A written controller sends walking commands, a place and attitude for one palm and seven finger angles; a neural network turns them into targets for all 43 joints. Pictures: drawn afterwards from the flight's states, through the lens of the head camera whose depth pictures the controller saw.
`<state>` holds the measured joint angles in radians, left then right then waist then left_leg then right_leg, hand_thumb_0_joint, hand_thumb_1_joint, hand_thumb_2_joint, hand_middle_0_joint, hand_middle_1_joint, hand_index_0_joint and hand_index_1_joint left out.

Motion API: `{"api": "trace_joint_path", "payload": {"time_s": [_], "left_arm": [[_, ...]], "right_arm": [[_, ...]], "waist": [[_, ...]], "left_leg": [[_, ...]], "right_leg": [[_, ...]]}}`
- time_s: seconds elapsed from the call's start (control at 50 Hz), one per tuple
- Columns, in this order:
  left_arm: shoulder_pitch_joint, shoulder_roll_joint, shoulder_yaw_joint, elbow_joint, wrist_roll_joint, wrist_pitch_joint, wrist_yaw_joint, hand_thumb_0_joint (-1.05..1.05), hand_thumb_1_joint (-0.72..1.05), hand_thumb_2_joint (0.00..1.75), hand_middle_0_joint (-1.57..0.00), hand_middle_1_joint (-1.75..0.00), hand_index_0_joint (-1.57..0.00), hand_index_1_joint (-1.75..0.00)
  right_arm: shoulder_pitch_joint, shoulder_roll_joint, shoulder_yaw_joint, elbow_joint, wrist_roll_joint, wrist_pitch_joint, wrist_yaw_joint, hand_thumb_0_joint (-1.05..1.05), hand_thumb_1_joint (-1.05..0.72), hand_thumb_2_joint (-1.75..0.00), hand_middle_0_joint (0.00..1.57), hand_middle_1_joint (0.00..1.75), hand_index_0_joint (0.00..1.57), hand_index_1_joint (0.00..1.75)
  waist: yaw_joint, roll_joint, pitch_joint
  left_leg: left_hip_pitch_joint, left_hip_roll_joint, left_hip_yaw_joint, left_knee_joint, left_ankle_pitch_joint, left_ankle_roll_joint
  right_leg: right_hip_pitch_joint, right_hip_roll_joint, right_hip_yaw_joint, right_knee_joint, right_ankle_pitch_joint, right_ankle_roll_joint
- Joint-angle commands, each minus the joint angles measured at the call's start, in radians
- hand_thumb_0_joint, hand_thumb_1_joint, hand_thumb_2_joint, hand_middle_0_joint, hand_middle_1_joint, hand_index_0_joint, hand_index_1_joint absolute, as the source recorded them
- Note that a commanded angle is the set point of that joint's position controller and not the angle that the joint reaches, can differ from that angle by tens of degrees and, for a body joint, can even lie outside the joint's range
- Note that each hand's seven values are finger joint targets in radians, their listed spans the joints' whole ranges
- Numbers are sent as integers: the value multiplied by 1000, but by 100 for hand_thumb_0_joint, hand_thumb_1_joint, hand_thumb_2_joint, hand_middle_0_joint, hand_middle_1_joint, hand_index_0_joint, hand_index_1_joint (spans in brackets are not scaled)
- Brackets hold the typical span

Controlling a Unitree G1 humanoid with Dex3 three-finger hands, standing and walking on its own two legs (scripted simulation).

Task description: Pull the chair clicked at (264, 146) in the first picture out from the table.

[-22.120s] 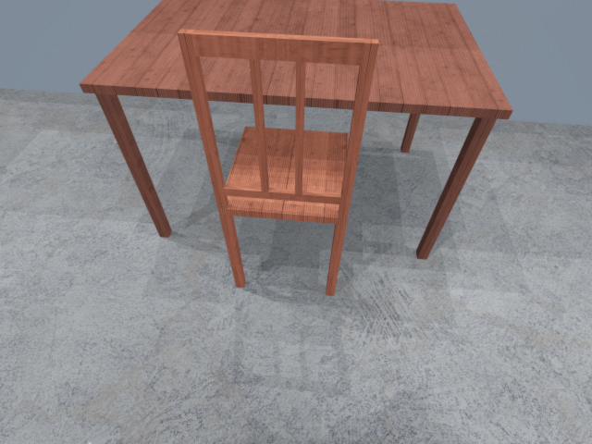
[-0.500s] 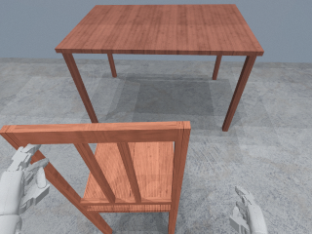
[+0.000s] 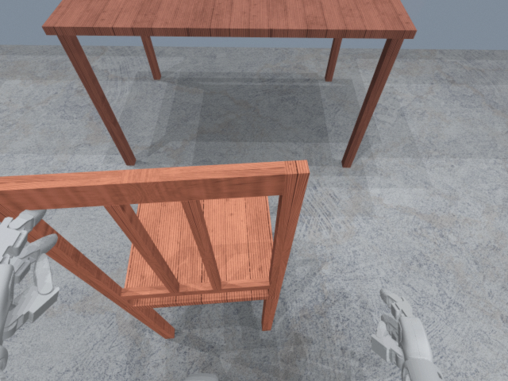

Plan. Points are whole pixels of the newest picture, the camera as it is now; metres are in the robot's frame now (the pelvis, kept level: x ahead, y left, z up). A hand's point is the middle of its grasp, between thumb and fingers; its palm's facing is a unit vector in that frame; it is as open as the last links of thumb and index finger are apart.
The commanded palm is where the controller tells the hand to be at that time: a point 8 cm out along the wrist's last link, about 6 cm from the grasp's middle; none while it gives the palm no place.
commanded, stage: step back with the hand held close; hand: left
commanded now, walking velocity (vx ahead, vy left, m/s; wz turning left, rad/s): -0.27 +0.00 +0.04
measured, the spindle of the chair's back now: (152, 256) +0.30 +0.21 -0.04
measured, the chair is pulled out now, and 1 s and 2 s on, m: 0.58 0.59 0.59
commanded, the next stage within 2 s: stop stepping back and stand still in 0.90 s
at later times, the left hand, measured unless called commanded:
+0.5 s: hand out of the picture +0.13 +0.29 +0.15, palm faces +0.47 -0.77 -0.43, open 7.4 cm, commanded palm +0.06 +0.33 +0.18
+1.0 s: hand out of the picture +0.04 +0.29 +0.16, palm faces +0.44 -0.77 -0.46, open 7.4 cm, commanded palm -0.02 +0.32 +0.18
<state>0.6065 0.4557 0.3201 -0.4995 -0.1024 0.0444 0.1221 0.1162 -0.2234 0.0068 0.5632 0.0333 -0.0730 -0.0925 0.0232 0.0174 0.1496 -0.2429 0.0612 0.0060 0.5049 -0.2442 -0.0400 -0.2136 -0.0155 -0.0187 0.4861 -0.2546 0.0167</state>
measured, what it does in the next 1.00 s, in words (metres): walks backwards: right foot, then left foot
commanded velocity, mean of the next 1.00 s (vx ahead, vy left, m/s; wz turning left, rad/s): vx -0.33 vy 0.00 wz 0.01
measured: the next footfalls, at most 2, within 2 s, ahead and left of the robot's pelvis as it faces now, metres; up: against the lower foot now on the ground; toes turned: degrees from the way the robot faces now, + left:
right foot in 0.58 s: -0.04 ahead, -0.12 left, +0.00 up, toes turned +0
left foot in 0.88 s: -0.04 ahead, +0.14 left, +0.00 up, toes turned -1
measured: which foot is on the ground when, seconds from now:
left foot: down 0.00-0.74, up 0.76-0.86, down 0.88-1.00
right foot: down 0.00-0.46, up 0.48-0.56, down 0.58-0.92, up 0.94-1.00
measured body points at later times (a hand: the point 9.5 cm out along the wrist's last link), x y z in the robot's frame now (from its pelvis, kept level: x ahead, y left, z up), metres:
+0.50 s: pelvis -0.08 +0.02 -0.01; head -0.08 +0.03 +0.44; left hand +0.10 +0.33 +0.17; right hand +0.09 -0.22 -0.09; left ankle +0.01 +0.14 -0.74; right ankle -0.01 -0.13 -0.73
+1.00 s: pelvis -0.16 +0.02 -0.01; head -0.14 +0.04 +0.44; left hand +0.02 +0.33 +0.19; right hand +0.01 -0.22 -0.09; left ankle -0.09 +0.14 -0.74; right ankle -0.12 -0.12 -0.72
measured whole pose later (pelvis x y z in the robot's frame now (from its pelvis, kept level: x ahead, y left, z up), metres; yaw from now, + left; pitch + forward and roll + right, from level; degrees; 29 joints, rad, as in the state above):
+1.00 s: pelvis -0.16 +0.02 -0.01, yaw +0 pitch +0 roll -2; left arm 0.53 0.44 0.46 -0.52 -0.05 -0.22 0.17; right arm 0.18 -0.19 -0.02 0.65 0.00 -0.14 -0.08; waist -0.01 -0.02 0.05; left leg -0.41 0.02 -0.03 0.59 -0.19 0.00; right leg -0.42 0.00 0.01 0.77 -0.41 0.02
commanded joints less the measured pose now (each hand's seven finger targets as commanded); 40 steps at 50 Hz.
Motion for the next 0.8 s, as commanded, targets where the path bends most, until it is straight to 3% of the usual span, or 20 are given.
{"api": "trace_joint_path", "payload": {"time_s": [0.0, 0.08, 0.16, 0.2, 0.26, 0.32, 0.34, 0.4, 0.44, 0.46, 0.48, 0.56, 0.6, 0.62, 0.66, 0.7, 0.72, 0.74, 0.76, 0.78], "left_arm": [[-21, 240, 287, -498, 16, -213, 76, 0, 90, 90, -20, -30, -20, -30], [19, 245, 307, -497, 14, -232, 83, 0, 90, 90, -20, -30, -20, -30], [37, 216, 324, -354, 20, -251, 89, 0, 90, 90, -20, -30, -20, -30], [32, 154, 286, -223, 30, -247, 83, 0, 90, 90, -20, -30, -20, -30], [-23, 118, 234, -53, 47, -236, 79, 0, 90, 90, -20, -30, -20, -30], [-131, 104, 182, -63, 59, -227, 78, 0, 90, 90, -20, -30, -20, -30], [-146, 111, 183, -79, 62, -225, 76, 0, 90, 90, -20, -30, -20, -30], [-149, 143, 208, -212, 68, -244, 77, 0, 90, 90, -20, -30, -20, -30], [-154, 141, 225, -283, 85, -269, 82, 0, 90, 90, -20, -30, -20, -30], [-151, 177, 250, -294, 89, -281, 86, 0, 90, 90, -20, -30, -20, -30], [-131, 165, 248, -327, 84, -292, 81, 0, 90, 90, -20, -30, -20, -30], [-57, 174, 298, -290, 78, -334, 62, 0, 90, 90, -20, -30, -20, -30], [-92, 142, 273, -293, 67, -352, 54, 0, 90, 90, -20, -30, -20, -30], [-74, 146, 279, -282, 61, -353, 51, 0, 90, 90, -20, -30, -20, -30], [-23, 155, 293, -219, 47, -346, 47, 0, 90, 90, -20, -30, -20, -30], [-61, 157, 272, -227, 48, -345, 50, 0, 90, 90, -20, -30, -20, -30], [-86, 170, 270, -218, 51, -342, 60, 0, 90, 90, -20, -30, -20, -30], [-102, 170, 264, -200, 55, -327, 72, 0, 90, 90, -20, -30, -20, -30], [-100, 176, 276, -176, 60, -316, 82, 0, 90, 90, -20, -30, -20, -30], [-114, 151, 250, -196, 57, -312, 80, 0, 90, 90, -20, -30, -20, -30]], "right_arm": [[-68, -109, -50, -159, -7, -51, -11, 0, -90, -90, 20, 30, 20, 30], [-52, -107, -50, -144, -11, -71, -22, 0, -90, -90, 20, 30, 20, 30], [-32, -110, -60, -105, -13, -88, -33, 0, -90, -90, 20, 30, 20, 30], [-16, -109, -64, -98, -17, -75, -26, 0, -90, -90, 20, 30, 20, 30], [-8, -108, -80, -66, -11, -55, -17, 0, -90, -90, 20, 30, 20, 30], [-26, -103, -57, -70, -17, -50, -6, 0, -90, -90, 20, 30, 20, 30], [-33, -106, -53, -80, -16, -49, -7, 0, -90, -90, 20, 30, 20, 30], [-55, -123, -45, -129, -14, -54, -18, 0, -90, -90, 20, 30, 20, 30], [-55, -134, -46, -153, -12, -77, -19, 0, -90, -90, 20, 30, 20, 30], [-58, -125, -48, -150, -12, -81, -23, 0, -90, -90, 20, 30, 20, 30], [-44, -120, -48, -148, -20, -88, -20, 0, -90, -90, 20, 30, 20, 30], [1, -123, -54, -97, -36, -125, -9, 0, -90, -90, 20, 30, 20, 30], [15, -125, -59, -73, -40, -141, -2, 0, -90, -90, 20, 30, 20, 30], [6, -127, -67, -72, -35, -145, 1, 0, -90, -90, 20, 30, 20, 30], [4, -120, -76, -68, -28, -137, 2, 0, -90, -90, 20, 30, 20, 30], [-6, -112, -77, -74, -31, -125, 5, 0, -90, -90, 20, 30, 20, 30], [-3, -103, -77, -55, -33, -118, 6, 0, -90, -90, 20, 30, 20, 30], [-5, -89, -75, -34, -37, -107, 10, 0, -90, -90, 20, 30, 20, 30], [-10, -82, -72, -18, -44, -97, 13, 0, -90, -90, 20, 30, 20, 30], [-25, -70, -65, -30, -39, -92, 15, 0, -90, -90, 20, 30, 20, 30]], "waist": [[10, 184, -392], [9, 221, -388], [-4, 170, -342], [-15, 63, -297], [-32, -109, -196], [-36, -210, -166], [-34, -202, -153], [-16, 74, -156], [-16, 230, -179], [-16, 247, -183], [-10, 232, -196], [-13, 285, -201], [-19, 214, -244], [-14, 175, -290], [-15, 107, -281], [-27, -45, -236], [-29, -114, -228], [-30, -179, -244], [-32, -194, -272], [-38, -203, -251]], "left_leg": [[69, 96, -72, -22, 471, 58], [-7, 100, -87, -39, 343, 60], [-81, 87, -88, -53, 126, 56], [-102, 52, -66, -16, -2, 40], [-25, -24, -11, 166, -160, 23], [-13, -24, -41, 200, -132, 39], [-33, -9, -59, 126, -133, 46], [-202, 91, -177, -174, -301, 87], [-437, 197, -312, -334, -539, 143], [-421, 197, -311, -302, -448, 154], [-375, 179, -268, -237, -328, 146], [-371, 166, -228, -188, -263, 140], [-244, 151, -209, -121, -92, 117], [-192, 138, -175, -89, -91, 102], [-200, 93, -133, -47, -227, 83], [-136, 3, -75, 124, -275, 43], [-66, -42, -38, 289, -213, 22], [-34, -62, -31, 415, -162, 15], [-31, -69, -38, 437, -128, 17], [-40, -56, -60, 379, -136, 22]], "right_leg": [[121, -69, 10, 35, 358, -18], [114, -65, 4, 51, 274, -18], [63, -68, 39, 21, 188, -21], [-6, -87, 87, -44, 129, -32], [-257, -189, 200, -218, -124, -91], [-338, -206, 141, -210, -202, -92], [-319, -178, 117, -181, -209, -77], [-159, -55, 52, -24, -294, -11], [80, 19, 8, 230, -166, 7], [94, 5, 19, 229, -84, 1], [75, -4, 21, 203, -38, -4], [94, 7, 10, 140, -26, -12], [35, 11, 11, 76, 21, -20], [17, 4, 23, 79, 15, -24], [-40, -30, 71, 16, -73, -43], [-227, -130, 218, -152, -241, -94], [-327, -226, 299, -229, -253, -137], [-355, -300, 330, -265, -193, -171], [-321, -314, 303, -255, -65, -188], [-287, -298, 246, -217, 16, -170]]}}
